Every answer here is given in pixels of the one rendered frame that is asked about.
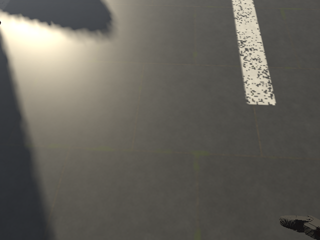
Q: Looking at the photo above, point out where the right robot hand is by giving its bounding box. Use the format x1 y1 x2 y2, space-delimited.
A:
279 215 320 240

